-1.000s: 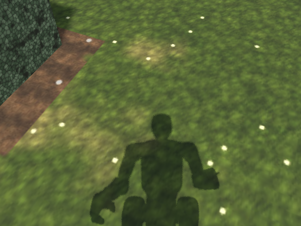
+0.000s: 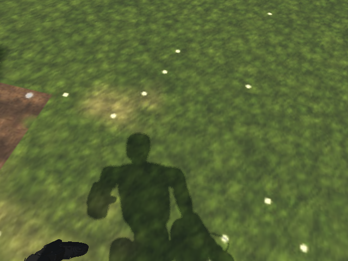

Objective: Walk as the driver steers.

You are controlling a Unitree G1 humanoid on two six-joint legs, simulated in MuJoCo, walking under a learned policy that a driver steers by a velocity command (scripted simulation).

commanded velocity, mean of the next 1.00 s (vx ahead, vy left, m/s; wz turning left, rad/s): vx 0.20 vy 0.00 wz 0.18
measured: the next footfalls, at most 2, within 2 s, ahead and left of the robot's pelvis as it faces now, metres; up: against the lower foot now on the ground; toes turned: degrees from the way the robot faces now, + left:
right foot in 0.14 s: +0.36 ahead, -0.10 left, +0.00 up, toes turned +5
left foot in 0.54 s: +0.39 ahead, +0.12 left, +0.00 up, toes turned +7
